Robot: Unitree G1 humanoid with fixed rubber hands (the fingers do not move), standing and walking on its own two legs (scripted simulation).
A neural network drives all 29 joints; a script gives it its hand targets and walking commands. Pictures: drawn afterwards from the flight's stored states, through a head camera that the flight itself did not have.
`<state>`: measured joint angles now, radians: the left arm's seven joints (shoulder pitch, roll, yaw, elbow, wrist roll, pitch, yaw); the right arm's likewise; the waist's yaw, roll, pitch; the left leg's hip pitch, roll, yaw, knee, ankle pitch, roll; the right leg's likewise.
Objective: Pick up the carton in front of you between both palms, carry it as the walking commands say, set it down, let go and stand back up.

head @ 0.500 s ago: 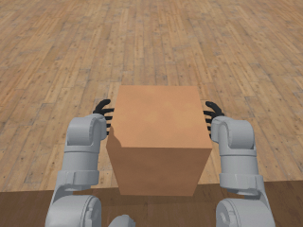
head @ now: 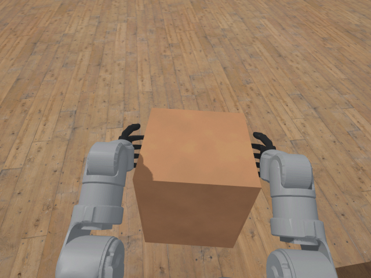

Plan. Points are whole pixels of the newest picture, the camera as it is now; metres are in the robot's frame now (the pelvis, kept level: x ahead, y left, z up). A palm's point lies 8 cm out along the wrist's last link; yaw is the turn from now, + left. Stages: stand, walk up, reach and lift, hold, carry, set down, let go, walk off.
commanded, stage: carry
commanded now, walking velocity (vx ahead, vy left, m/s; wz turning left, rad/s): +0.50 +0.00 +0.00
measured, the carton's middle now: (193, 179) +0.34 -0.01 +0.02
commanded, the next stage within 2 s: none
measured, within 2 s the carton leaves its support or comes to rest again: neither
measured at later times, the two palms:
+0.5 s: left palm (141, 80) +0.64 +0.15 +0.08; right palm (239, 80) +0.66 -0.15 +0.08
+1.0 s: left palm (139, 33) +0.93 +0.19 +0.09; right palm (217, 36) +0.92 -0.11 +0.10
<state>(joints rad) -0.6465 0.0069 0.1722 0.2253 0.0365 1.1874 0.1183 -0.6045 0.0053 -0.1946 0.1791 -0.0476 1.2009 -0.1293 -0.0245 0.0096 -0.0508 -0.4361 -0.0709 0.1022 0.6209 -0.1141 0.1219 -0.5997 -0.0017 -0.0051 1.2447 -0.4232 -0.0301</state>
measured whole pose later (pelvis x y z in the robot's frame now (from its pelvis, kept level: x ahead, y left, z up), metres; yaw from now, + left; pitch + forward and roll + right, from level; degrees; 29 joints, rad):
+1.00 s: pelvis +0.58 +0.04 -0.01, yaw +0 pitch +5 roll +0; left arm -0.61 -0.01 0.22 0.11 0.05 1.21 0.12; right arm -0.61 0.05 -0.19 0.11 -0.08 1.20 -0.14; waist -0.01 -0.02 -0.07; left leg -0.41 0.01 0.16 0.48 -0.16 0.07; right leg -0.37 0.00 -0.04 1.07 -0.46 -0.01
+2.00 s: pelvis +1.17 +0.07 +0.00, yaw -1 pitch +4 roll -1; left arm -0.16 -0.14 0.12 -0.29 0.12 1.23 0.09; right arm -0.14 0.13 -0.10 -0.29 -0.11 1.23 -0.08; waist -0.02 -0.02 -0.11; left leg -0.27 0.05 0.23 0.38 -0.18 0.05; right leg -0.50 -0.09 -0.09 1.01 -0.32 0.00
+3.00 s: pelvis +1.73 +0.05 -0.01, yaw +0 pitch +2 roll +0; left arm -0.17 -0.14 0.11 -0.37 0.13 1.22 0.09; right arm -0.17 0.13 -0.11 -0.35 -0.11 1.21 -0.08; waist -0.01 -0.02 -0.06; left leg -0.27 0.04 0.22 0.43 -0.20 0.04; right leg -0.24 -0.07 -0.12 0.46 -0.23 0.02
